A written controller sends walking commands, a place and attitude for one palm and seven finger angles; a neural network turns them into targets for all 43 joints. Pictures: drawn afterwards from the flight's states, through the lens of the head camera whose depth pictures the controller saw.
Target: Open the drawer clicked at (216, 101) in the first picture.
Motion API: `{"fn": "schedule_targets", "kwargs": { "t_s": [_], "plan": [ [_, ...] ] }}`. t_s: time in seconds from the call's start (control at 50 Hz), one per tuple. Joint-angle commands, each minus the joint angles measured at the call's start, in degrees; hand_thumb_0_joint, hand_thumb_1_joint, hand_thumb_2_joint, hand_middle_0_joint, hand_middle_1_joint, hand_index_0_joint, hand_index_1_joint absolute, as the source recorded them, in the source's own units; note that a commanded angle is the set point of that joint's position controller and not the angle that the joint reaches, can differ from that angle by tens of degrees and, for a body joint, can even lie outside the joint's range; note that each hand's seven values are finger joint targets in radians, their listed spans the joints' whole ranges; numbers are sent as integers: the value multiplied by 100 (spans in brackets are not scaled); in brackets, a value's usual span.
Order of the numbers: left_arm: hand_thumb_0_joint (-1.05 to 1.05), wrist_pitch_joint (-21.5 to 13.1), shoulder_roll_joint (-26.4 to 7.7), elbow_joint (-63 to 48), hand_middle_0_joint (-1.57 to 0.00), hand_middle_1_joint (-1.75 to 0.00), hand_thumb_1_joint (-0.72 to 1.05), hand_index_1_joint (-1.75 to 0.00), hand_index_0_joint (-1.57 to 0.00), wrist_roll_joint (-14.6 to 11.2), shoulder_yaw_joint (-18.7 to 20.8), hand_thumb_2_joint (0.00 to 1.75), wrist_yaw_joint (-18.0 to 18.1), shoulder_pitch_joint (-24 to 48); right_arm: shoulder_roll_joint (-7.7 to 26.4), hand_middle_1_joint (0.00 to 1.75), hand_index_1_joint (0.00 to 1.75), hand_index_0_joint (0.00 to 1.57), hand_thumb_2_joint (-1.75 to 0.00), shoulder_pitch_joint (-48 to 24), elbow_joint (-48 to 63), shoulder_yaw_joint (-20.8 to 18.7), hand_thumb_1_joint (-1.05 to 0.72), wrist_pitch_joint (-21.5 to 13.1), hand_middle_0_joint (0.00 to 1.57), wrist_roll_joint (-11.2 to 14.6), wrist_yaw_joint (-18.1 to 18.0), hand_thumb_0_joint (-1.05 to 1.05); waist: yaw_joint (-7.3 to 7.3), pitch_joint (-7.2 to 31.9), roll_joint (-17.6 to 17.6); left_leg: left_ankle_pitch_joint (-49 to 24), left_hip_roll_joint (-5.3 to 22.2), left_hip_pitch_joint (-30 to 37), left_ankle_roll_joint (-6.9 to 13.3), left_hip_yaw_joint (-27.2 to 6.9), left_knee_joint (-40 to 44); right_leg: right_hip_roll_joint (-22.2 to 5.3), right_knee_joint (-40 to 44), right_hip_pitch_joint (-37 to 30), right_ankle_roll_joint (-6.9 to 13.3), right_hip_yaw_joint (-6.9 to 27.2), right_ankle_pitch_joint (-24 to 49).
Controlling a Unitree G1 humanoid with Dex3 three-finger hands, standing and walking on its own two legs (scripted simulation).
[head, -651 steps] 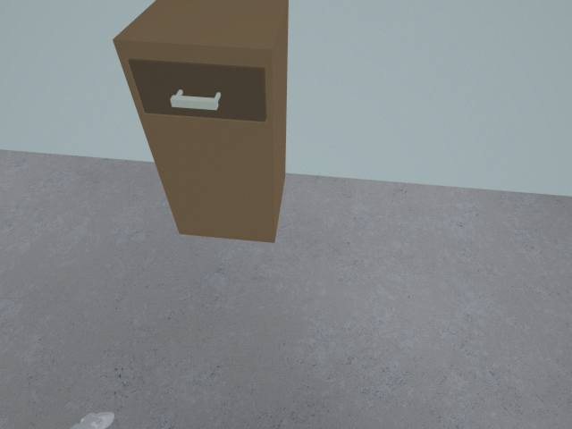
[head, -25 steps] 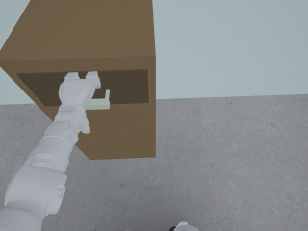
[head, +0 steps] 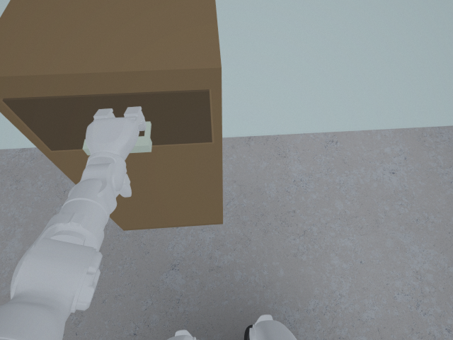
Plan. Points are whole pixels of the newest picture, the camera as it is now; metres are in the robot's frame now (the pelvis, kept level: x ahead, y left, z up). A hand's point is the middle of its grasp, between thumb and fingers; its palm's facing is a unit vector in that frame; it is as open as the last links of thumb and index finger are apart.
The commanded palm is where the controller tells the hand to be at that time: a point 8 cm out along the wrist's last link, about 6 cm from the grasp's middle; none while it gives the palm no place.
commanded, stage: lower the fingers behind the handle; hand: left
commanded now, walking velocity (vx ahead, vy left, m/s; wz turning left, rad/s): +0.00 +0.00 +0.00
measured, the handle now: (119, 136) +0.53 +0.19 -0.02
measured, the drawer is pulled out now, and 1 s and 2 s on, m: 0.00 0.00 0.00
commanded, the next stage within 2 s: close the thumb around the handle in 0.94 s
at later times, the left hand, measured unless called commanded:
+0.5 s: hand (123, 159) +0.48 +0.19 -0.04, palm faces -0.07 -0.02 -1.00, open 13.8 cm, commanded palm +0.47 +0.19 +0.02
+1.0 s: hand (124, 160) +0.48 +0.19 -0.04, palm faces -0.06 -0.03 -1.00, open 13.8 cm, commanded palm +0.46 +0.19 +0.01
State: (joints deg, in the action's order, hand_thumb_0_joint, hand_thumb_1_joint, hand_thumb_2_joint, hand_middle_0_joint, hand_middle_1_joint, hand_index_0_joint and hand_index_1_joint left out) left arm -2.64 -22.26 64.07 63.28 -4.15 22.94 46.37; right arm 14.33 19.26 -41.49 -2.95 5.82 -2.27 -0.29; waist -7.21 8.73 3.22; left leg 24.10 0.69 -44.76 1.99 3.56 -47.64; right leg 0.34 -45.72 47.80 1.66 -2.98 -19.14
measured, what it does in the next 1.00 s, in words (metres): stands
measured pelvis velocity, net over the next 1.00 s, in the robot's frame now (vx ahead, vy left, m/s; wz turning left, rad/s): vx -0.01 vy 0.00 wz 0.00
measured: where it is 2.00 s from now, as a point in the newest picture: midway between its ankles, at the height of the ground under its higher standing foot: outside the picture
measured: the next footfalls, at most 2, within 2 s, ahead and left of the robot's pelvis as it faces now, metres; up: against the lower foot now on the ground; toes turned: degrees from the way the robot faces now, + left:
none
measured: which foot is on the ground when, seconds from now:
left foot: down 0.00-1.00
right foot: down 0.00-1.00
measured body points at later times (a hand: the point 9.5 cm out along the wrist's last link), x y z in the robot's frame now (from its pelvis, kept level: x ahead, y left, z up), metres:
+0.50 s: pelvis -0.01 +0.00 -0.02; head +0.12 +0.00 +0.41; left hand +0.48 +0.19 +0.02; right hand -0.01 -0.27 -0.15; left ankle -0.02 +0.10 -0.70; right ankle +0.02 -0.10 -0.70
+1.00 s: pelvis -0.01 +0.00 -0.03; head +0.12 +0.00 +0.40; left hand +0.48 +0.19 +0.01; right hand +0.00 -0.27 -0.16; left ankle -0.03 +0.10 -0.70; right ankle +0.02 -0.10 -0.70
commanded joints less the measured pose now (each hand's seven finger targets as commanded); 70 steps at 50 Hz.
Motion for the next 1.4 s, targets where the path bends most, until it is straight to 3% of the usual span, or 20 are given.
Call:
{"fn": "schedule_targets", "kwargs": {
  "t_s": [0.0, 0.06, 0.12, 0.16, 0.18, 0.24, 0.34, 0.42, 0.48, 0.56, 0.72, 0.78, 0.82, 0.86, 0.96, 1.02, 1.04, 1.2, 1.26, 1.38],
  "plan": [
    [0, -123, -1297, -1159, -30, -120, -50, -120, -30, 64, 406, 30, 437, 2569, 899, 30, 30, 20, -90, 739, 273, -342, -90, -112, 20, -42, -50, 0, -111, 2509, 25, -2141, -188, 1174, 42, -404, 177, 181, 219, -1225, 52, 193, 1619],
    [0, 58, -1168, -802, -30, -120, -50, -120, -30, 104, 288, 30, 548, 2648, 898, 30, 30, 20, -90, 731, 209, -321, -90, -123, 20, -43, -22, 0, -219, 2335, -83, -2007, -192, 932, 40, -405, 95, 195, 158, -1044, 52, 162, 1518],
    [0, 160, -1341, -842, -30, -120, -50, -120, -30, 72, 359, 30, 522, 2769, 943, 30, 30, 20, -90, 799, 206, -326, -90, -151, 20, -41, -13, 0, -208, 2622, 60, -2025, -196, 984, 36, -411, 19, 186, 95, -1057, 39, 181, 1535],
    [0, 143, -1177, -897, -30, -120, -50, -120, -30, 15, 262, 30, 432, 2794, 918, 30, 30, 20, -90, 836, 227, -337, -90, -154, 20, -49, -7, 0, -220, 2813, 117, -2192, -189, 1120, 29, -439, -41, 196, 52, -1046, 47, 165, 1642],
    [0, 144, -1232, -797, -30, -120, -50, -120, -30, 3, 270, 30, 388, 2732, 928, 30, 30, 20, -90, 854, 201, -330, -90, -148, 20, -43, -20, 0, -261, 2696, 67, -2123, -185, 1031, 43, -420, -67, 194, 60, -1024, 29, 176, 1630],
    [0, 58, -1393, -776, -30, -120, -50, -120, -30, -5, 356, 30, 323, 2717, 950, 30, 30, 20, -90, 866, 218, -288, -90, -176, 20, -38, -56, 0, -247, 2560, -94, -1862, -200, 693, 79, -416, -103, 183, 12, -1034, 20, 201, 1519],
    [0, -82, -1668, -922, -30, -120, -50, -120, -30, 88, 613, 30, 426, 2482, 958, 30, 30, 20, -90, 866, 210, -288, -90, -186, 20, -91, -45, 0, -112, 2769, 154, -2122, -184, 633, 51, -412, -299, 184, -212, -931, 41, 205, 1691],
    [0, 22, -1457, -726, -30, -120, -50, -120, -30, 83, 443, 30, 506, 2483, 957, 30, 30, 20, -90, 869, 176, -292, -90, -178, 20, -80, -14, 0, -238, 2542, 63, -1953, -166, 447, 53, -414, -374, 196, -234, -695, 28, 171, 1542],
    [0, -1, -1464, -996, -30, -120, -50, -120, -30, 84, 436, 30, 521, 2722, 969, 30, 30, 20, -90, 917, 168, -324, -90, -197, 20, -91, -9, 0, -246, 2983, 265, -2133, -149, 711, 33, -473, -457, 191, -324, -629, 34, 166, 1588],
    [0, 37, -1277, -905, -30, -120, -50, -120, -30, 29, 327, 30, 492, 2703, 956, 30, 30, 20, -90, 913, 127, -326, -90, -187, 20, -101, -3, 0, -313, 2894, 215, -2223, -125, 790, 13, -534, -507, 211, -343, -466, 34, 125, 1540],
    [0, 65, -1300, -848, -30, -120, -50, -120, -30, 21, 292, 30, 395, 2618, 948, 30, 30, 20, -90, 913, 157, -286, -90, -175, 20, -70, -23, 0, -292, 2735, 159, -1976, -144, 664, 42, -498, -444, 208, -268, -542, 31, 138, 1423],
    [0, -10, -1569, -963, -30, -120, -50, -120, -30, -6, 500, 30, 401, 2636, 963, 30, 30, 20, -90, 907, 180, -268, -90, -179, 20, -78, -35, 0, -235, 2813, 112, -1960, -156, 566, 63, -460, -455, 195, -283, -719, 23, 183, 1520],
    [0, -8, -1514, -892, -30, -120, -50, -120, -30, 21, 491, 30, 391, 2338, 942, 30, 30, 20, -90, 888, 207, -265, -90, -166, 20, -72, -27, 0, -147, 2833, 123, -2085, -171, 544, 49, -447, -454, 199, -322, -799, 36, 174, 1650],
    [0, -33, -1312, -919, -30, -120, -50, -120, -30, 31, 359, 30, 419, 2508, 921, 30, 30, 20, -90, 873, 190, -277, -90, -176, 20, -81, -23, 0, -254, 2708, 122, -2094, -148, 574, 45, -477, -473, 200, -307, -628, 33, 156, 1593],
    [0, -8, -1286, -1000, -30, -120, -50, -120, -30, 20, 338, 30, 498, 2642, 925, 30, 30, 20, -90, 880, 188, -294, -90, -179, 20, -77, -10, 0, -272, 2762, 161, -2064, -144, 674, 37, -494, -450, 204, -295, -592, 37, 137, 1506],
    [0, 43, -1365, -1038, -30, -120, -50, -120, -30, 42, 419, 30, 521, 2486, 937, 30, 30, 20, -90, 893, 187, -301, -90, -154, 20, -87, 0, 0, -189, 2929, 212, -2269, -139, 782, 16, -485, -453, 209, -325, -690, 37, 131, 1669],
    [0, 61, -1176, -1007, -30, -121, -44, -121, -30, 24, 285, 32, 514, 2463, 914, 30, 30, 20, -90, 884, 188, -309, -90, -149, 20, -82, 5, 0, -240, 2865, 181, -2268, -140, 782, 22, -471, -453, 209, -282, -703, 30, 135, 1701],
    [0, 56, -1354, -1014, -34, -125, 0, -125, -34, 25, 414, 52, 500, 2428, 931, 30, 30, 20, -90, 846, 160, -288, -90, -126, 20, -76, -10, 0, -182, 2687, 164, -2131, -149, 658, 34, -448, -403, 200, -263, -759, 39, 154, 1652],
    [0, 16, -1406, -1173, -35, -127, 17, -127, -35, 5, 490, 59, 508, 2395, 919, 30, 30, 20, -90, 819, 205, -293, -90, -118, 20, -94, -4, 0, -135, 2927, 154, -2278, -154, 743, 36, -435, -414, 199, -282, -927, 42, 175, 1824],
    [0, 40, -1202, -1163, -37, -131, 51, -131, -37, 31, 385, 73, 563, 2305, 911, 30, 30, 20, -90, 824, 174, -323, -90, -109, 20, -89, 8, 0, -170, 2838, 139, -2384, -131, 852, 17, -455, -414, 204, -262, -807, 32, 154, 1827]
  ]
}}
